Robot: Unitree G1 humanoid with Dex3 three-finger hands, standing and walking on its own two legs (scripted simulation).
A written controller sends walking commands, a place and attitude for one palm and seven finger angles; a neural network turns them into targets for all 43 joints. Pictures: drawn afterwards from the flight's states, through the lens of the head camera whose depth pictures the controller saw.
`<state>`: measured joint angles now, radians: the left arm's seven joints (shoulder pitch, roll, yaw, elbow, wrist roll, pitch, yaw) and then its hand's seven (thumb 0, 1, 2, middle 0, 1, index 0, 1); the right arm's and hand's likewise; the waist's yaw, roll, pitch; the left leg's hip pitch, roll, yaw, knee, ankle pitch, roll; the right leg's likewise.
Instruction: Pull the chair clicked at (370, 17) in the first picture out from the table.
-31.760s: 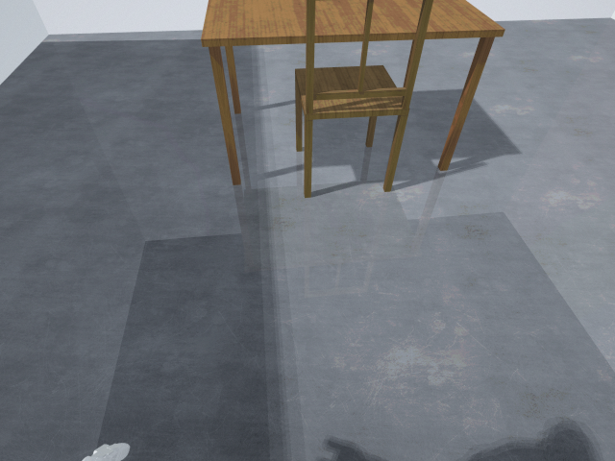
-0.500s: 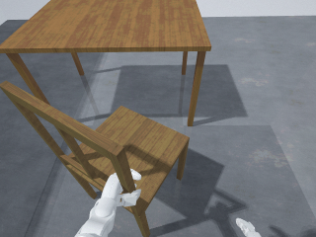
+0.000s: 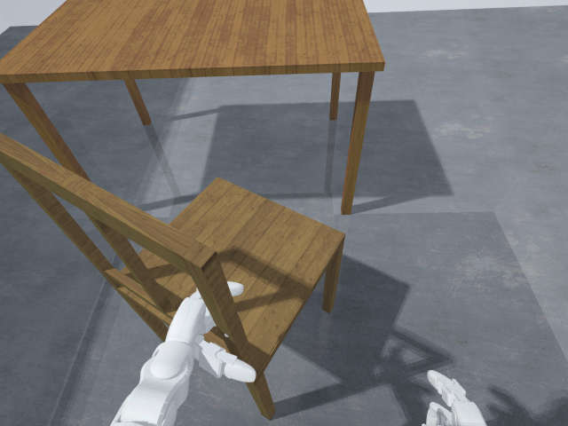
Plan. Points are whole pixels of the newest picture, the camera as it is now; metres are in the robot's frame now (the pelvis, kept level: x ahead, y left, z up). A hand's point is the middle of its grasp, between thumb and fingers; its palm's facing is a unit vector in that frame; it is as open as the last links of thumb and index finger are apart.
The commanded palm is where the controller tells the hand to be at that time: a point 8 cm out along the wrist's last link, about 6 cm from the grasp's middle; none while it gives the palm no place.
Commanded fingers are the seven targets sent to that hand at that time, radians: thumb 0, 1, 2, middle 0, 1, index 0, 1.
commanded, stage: open the thumb and straighten the fingers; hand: left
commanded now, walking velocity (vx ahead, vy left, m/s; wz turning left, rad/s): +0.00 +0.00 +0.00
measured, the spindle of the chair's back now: (137, 267) +0.38 +0.26 -0.03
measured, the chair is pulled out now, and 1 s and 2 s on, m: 0.59 0.59 0.59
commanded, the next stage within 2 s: draw the fingers out of the gap in 0.24 s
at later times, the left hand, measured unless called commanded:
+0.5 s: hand (218, 344) +0.25 +0.11 -0.04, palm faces -0.12 -0.98 -0.16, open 17.4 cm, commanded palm +0.23 +0.16 -0.01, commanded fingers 0.00 -0.55 0.20 0.00 0.00 0.00 0.00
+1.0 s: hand (211, 410) +0.16 +0.11 -0.04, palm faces -0.13 -0.98 -0.14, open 17.5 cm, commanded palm +0.15 +0.16 -0.01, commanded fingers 0.00 -0.55 0.20 0.00 0.00 0.00 0.00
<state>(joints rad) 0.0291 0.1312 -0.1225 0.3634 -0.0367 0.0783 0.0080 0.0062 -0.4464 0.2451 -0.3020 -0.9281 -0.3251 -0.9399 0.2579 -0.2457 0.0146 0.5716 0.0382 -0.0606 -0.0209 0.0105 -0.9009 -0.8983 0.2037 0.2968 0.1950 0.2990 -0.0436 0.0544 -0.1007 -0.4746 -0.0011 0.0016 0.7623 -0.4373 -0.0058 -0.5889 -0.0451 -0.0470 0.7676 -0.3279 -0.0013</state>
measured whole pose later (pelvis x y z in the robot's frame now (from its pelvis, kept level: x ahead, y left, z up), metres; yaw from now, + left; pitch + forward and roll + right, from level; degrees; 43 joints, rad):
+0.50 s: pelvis +0.01 -0.01 -0.01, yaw +1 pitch +10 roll +0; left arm 0.17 0.17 -0.09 0.17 -0.02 0.16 -0.01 -0.01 -0.53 0.20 -0.01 -0.02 -0.01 -0.02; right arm 0.27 -0.25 0.02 0.51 0.03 -0.08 -0.04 0.01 -0.90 -0.90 0.20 0.30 0.20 0.30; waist -0.05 0.04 -0.12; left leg -0.51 0.01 -0.02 0.82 -0.48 -0.02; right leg -0.62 -0.04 -0.07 0.83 -0.38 -0.01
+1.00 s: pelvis +0.00 +0.00 -0.02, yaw +2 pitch +9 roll +0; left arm 0.53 0.17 -0.18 -0.15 0.02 0.17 -0.01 -0.01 -0.54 0.20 0.00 -0.01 -0.01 0.00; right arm 0.28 -0.23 0.04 0.44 0.03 -0.14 -0.06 0.01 -0.90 -0.90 0.21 0.30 0.20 0.30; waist -0.03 0.05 -0.14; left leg -0.57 0.00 -0.04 0.92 -0.52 -0.01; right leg -0.66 -0.05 -0.08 0.90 -0.41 0.00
